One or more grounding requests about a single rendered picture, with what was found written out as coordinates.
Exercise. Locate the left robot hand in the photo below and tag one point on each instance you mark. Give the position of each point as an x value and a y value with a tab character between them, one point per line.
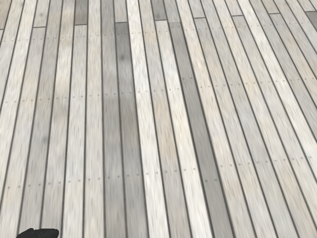
39	233

